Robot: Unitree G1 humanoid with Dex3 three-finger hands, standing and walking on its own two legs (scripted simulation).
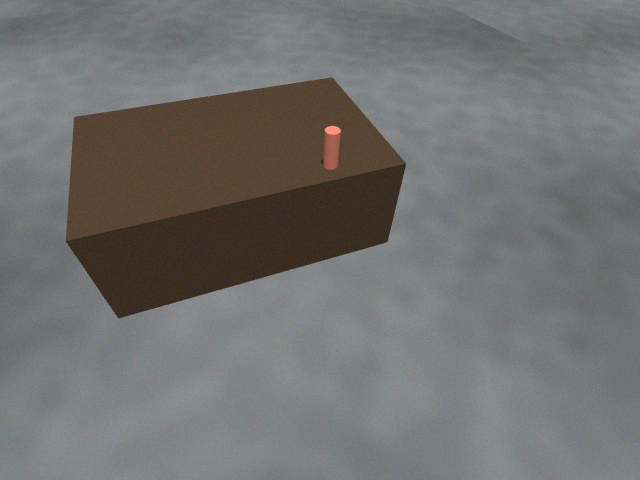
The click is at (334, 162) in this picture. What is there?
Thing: squat round
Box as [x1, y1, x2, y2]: [323, 126, 340, 169]
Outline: 328,126 325,128 323,165 326,168 332,169 337,166 340,129 335,126
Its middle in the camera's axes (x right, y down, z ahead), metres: +0.05 -0.29 +1.30
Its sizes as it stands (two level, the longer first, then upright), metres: 0.052 0.052 0.139
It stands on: a support 0.42 m high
